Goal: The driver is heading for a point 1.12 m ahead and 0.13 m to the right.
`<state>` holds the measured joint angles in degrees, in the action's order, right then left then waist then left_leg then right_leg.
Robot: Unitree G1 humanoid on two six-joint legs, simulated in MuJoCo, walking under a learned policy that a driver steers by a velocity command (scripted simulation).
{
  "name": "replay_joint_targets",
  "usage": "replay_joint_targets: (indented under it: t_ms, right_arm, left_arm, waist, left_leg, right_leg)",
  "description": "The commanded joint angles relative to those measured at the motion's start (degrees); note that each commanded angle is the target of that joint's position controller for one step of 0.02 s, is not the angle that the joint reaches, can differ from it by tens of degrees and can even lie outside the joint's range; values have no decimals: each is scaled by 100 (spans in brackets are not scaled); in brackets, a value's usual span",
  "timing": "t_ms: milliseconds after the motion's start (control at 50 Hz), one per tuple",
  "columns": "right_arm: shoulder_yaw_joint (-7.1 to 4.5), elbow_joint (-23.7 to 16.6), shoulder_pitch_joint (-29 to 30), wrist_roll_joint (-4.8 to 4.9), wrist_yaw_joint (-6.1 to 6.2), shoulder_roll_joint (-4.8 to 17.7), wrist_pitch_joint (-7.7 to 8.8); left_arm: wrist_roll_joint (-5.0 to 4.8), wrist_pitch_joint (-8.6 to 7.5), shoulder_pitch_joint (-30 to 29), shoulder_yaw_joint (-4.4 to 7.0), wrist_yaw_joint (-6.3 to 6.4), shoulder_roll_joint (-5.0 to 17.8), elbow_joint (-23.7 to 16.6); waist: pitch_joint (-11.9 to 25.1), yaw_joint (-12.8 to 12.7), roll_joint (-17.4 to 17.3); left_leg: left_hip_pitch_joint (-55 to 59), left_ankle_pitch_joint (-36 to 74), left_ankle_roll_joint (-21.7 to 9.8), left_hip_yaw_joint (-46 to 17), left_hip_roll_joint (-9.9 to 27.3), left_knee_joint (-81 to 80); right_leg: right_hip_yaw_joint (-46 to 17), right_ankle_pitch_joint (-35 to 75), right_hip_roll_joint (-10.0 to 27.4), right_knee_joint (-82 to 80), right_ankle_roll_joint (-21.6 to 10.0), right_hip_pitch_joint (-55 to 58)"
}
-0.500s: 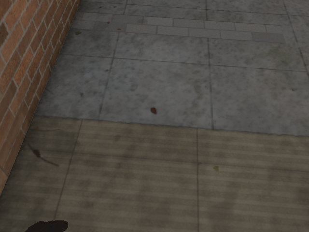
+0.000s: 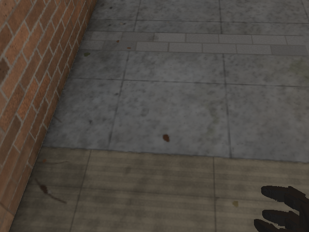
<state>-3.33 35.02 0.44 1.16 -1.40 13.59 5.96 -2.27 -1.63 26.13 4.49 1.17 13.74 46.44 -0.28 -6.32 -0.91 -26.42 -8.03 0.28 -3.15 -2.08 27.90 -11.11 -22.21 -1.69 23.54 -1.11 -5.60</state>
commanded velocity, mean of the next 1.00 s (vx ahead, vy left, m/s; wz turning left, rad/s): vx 0.49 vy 0.00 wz -0.22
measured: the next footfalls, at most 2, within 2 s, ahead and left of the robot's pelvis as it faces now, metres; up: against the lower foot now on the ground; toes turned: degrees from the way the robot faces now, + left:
left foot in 0.02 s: +0.13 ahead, +0.12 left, +0.00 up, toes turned -5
right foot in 0.50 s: +0.40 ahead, -0.19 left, +0.00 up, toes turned -19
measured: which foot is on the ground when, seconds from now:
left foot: up 0.00-0.00, down 0.02-0.52, up 0.54-1.00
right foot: down 0.00-0.04, up 0.06-0.48, down 0.50-1.00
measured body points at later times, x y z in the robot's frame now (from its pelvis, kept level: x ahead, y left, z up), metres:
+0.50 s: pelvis +0.25 -0.05 -0.02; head +0.30 -0.07 +0.42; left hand +0.56 +0.10 -0.09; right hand +0.18 -0.34 -0.15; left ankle +0.09 +0.13 -0.73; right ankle +0.36 -0.17 -0.74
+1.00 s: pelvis +0.52 -0.12 -0.01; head +0.55 -0.13 +0.44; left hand +0.63 +0.14 -0.12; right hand +0.66 -0.39 -0.10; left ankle +0.72 -0.03 -0.71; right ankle +0.36 -0.18 -0.74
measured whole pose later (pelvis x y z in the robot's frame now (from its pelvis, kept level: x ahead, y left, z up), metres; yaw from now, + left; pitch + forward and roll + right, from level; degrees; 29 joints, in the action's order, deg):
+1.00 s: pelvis +0.52 -0.12 -0.01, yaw -11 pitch +2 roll -2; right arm -2.3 41.1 -7.0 1.2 -3.0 14.7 3.1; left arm -0.1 -4.0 17.3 3.4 0.1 15.6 45.5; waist -1.0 -3.5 -2.6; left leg -36.7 0.6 -1.8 -0.1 3.7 36.2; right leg 8.6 -20.3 -3.2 13.2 -1.9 5.0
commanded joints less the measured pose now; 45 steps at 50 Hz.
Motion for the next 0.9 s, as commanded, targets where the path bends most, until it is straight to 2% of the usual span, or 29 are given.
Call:
replay_joint_targets:
  t_ms: [20, 40, 60, 80, 100, 120, 140, 160, 200, 240, 300, 340, 400, 440, 460, 480, 500, 520, 540, 560, 580, 600, 620, 640, 680, 720, 760, 820, 900]
  right_arm:
    - [-414, -131, -1247, -39, 108, 954, 110]
    - [-544, -9, -2190, -151, 143, 1552, 73]
    - [-511, 181, -2346, -134, 72, 1392, 62]
    - [-395, 130, -2008, -102, 70, 971, 59]
    - [-314, 97, -1692, -88, 74, 708, 41]
    - [-253, 130, -1422, -98, 55, 519, 32]
    - [-214, 177, -1257, -131, 56, 414, 39]
    - [-206, 223, -1156, -135, 53, 405, 46]
    - [-229, 388, -1171, -110, 54, 488, 100]
    - [-271, 547, -1216, -114, 80, 640, 118]
    - [-290, 691, -1197, -97, 132, 812, 80]
    - [-311, 785, -1322, -56, 168, 987, 59]
    - [-359, 946, -1627, 31, 176, 1196, -11]
    - [-413, 968, -1675, 62, 206, 1390, -79]
    - [-442, 955, -1687, 71, 231, 1498, -123]
    - [-447, 938, -1655, 72, 263, 1538, -171]
    - [-376, 875, -1711, 43, 301, 1383, -166]
    - [-114, 566, -2188, -186, 242, 635, -90]
    - [-27, 592, -2227, -108, 130, 758, 122]
    - [-166, 524, -1667, 165, 65, 1192, 176]
    - [-113, 432, -1385, 195, 81, 1112, 190]
    - [-101, 479, -1274, 81, 136, 1031, 163]
    - [-129, 534, -1375, 23, 154, 1045, 87]
    - [-132, 612, -1598, 32, 143, 1017, -6]
    - [-102, 726, -1799, 21, 160, 840, -164]
    - [-73, 655, -1507, 6, 194, 741, -247]
    - [-75, 597, -1216, 4, 191, 721, -252]
    - [-60, 538, -896, 19, 110, 649, -197]
    - [17, 287, -285, 23, -40, 500, -175]
  left_arm:
    - [42, -160, -803, 172, -18, 737, -623]
    - [50, -264, -532, 17, -40, 236, -820]
    - [-52, -308, -199, 35, -48, 467, -825]
    - [-133, -279, -384, 156, -52, 866, -756]
    - [-67, -222, -739, 156, -60, 886, -806]
    - [36, -181, -926, 153, -71, 802, -839]
    - [82, -145, -1013, 167, -78, 744, -896]
    - [73, -103, -1010, 159, -97, 665, -908]
    - [67, -52, -1168, 91, -105, 444, -1001]
    - [103, -45, -1418, 55, -110, 407, -1109]
    - [114, -108, -1877, -28, -242, 330, -1214]
    - [118, -149, -2286, -65, -338, 335, -1340]
    - [88, -142, -2721, -59, -426, 439, -1575]
    - [112, -115, -2670, 25, -454, 637, -1661]
    - [124, -85, -2380, 94, -449, 767, -1625]
    - [107, -57, -1614, 228, -435, 974, -1451]
    - [99, -13, -594, 412, -352, 1322, -1207]
    - [93, -33, -285, 513, -263, 1967, -1151]
    - [111, -97, -78, 369, -272, 1697, -1295]
    - [197, -129, -247, 256, -296, 1316, -1221]
    - [170, -162, -669, 196, -290, 1172, -1226]
    - [177, -187, -1062, 121, -280, 984, -1218]
    - [239, -226, -1284, 51, -280, 808, -1233]
    - [280, -264, -1386, 28, -280, 751, -1216]
    - [263, -382, -1401, 35, -283, 783, -1062]
    - [291, -449, -1303, 61, -250, 855, -893]
    - [312, -457, -1192, 49, -202, 822, -768]
    - [306, -459, -1175, 44, -160, 882, -668]
    - [258, -403, -887, 83, -122, 992, -434]
  waist:
    - [926, 1237, 658]
    - [1897, 1411, -673]
    - [2029, 1232, -1649]
    - [1144, 1183, -1000]
    - [593, 1125, -694]
    - [251, 997, -416]
    - [107, 861, -477]
    - [14, 753, -493]
    - [-92, 680, -482]
    - [-194, 672, -370]
    - [-250, 784, -340]
    - [-280, 922, -273]
    - [-382, 1004, -234]
    - [-207, 859, -379]
    - [12, 663, -497]
    - [406, 203, -433]
    - [895, -269, -226]
    - [1502, 105, 1339]
    - [2743, 8, 1297]
    - [2075, -158, 792]
    - [1291, 42, 502]
    - [853, 283, 123]
    - [634, 496, 228]
    - [592, 650, 354]
    - [464, 772, 387]
    - [162, 715, 334]
    - [-7, 604, 319]
    - [-118, 454, 365]
    - [-424, 170, 293]
  left_leg:
    - [3049, 97, -466, -365, 519, -279]
    - [5003, -266, -1190, -2178, 1922, -351]
    - [4962, -1251, -1737, -3927, 2712, -963]
    - [4292, -1658, -1623, -3392, 2520, -1100]
    - [3642, -1238, -1424, -2554, 2228, -1195]
    - [3071, -682, -1305, -2001, 1952, -1360]
    - [2661, -145, -1207, -1592, 1809, -1491]
    - [2359, 225, -1131, -1238, 1693, -1603]
    - [2171, 1022, -1129, -753, 1686, -1736]
    - [2154, 1453, -1124, -339, 1676, -1826]
    - [2060, 1512, -955, 364, 1453, -1858]
    - [2051, 1440, -887, 638, 1449, -1857]
    - [2592, 1815, -790, 806, 1668, -1658]
    - [2911, 3436, -669, 1038, 1710, -1096]
    - [3014, 4408, -613, 1154, 1692, -539]
    - [2846, 4944, -505, 1313, 1581, 474]
    - [1850, 4370, -308, 1378, 1387, 1924]
    - [-791, -588, 42, 1288, 552, 4327]
    - [-1471, -2606, 6, -68, 79, 5320]
    - [-1888, -2094, -66, -259, 404, 5445]
    - [-1885, -1633, -136, -140, 680, 5038]
    - [-1619, -1297, -123, -75, 941, 4615]
    - [-1218, -1070, -108, -110, 1088, 4354]
    - [-922, -900, -79, -134, 1153, 4276]
    - [-797, -644, 23, -84, 1173, 4048]
    - [-1127, -133, 127, -128, 1169, 3654]
    - [-1426, 517, 160, -225, 1086, 3070]
    - [-1327, 1443, 108, -179, 883, 2008]
    - [-1543, 1581, -30, 30, 763, 1117]
  right_leg:
    - [-715, 2262, 518, 1136, -513, -1484]
    - [36, 623, -154, 3158, -171, -2991]
    - [17, -1119, -130, 4258, -90, -3928]
    - [-29, -704, 220, 4761, -115, -4298]
    - [183, -208, 431, 4803, -121, -4284]
    - [245, 153, 570, 4639, -116, -4144]
    - [249, 386, 691, 4480, -104, -3936]
    - [293, 499, 737, 4400, -95, -3735]
    - [384, 720, 734, 4235, -28, -3812]
    - [420, 1126, 734, 3742, 56, -3966]
    - [716, 2161, 701, 2549, 56, -3597]
    - [967, 2525, 639, 1957, 20, -3248]
    - [1167, 2196, 550, 1458, -164, -3210]
    - [1478, 1592, 251, 1316, -394, -2779]
    - [1658, 1269, 32, 1276, -529, -2319]
    - [1786, 1429, -215, 976, -716, -1292]
    - [1454, 1722, -201, 874, -954, 388]
    - [-1383, 1425, 1419, 741, -1850, 2720]
    - [-3700, 551, 2260, -295, -2419, 3270]
    - [-2850, 610, 2099, -502, -2007, 2770]
    - [-1980, 1136, 1914, -511, -1758, 1801]
    - [-1341, 1746, 1704, -548, -1544, 914]
    - [-894, 2270, 1517, -693, -1459, 267]
    - [-663, 2376, 1442, -872, -1444, -110]
    - [-203, 2612, 1400, -1178, -1464, -498]
    - [225, 2635, 1356, -1425, -1379, -605]
    - [611, 2742, 1258, -1497, -1225, -410]
    - [1121, 2705, 1164, -1563, -977, -183]
    - [1370, 2758, 1432, -1555, -906, 488]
